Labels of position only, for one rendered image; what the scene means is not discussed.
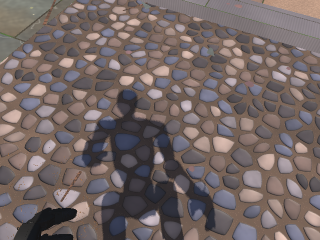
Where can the left robot hand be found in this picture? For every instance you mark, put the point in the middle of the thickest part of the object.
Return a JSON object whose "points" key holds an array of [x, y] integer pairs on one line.
{"points": [[43, 220]]}

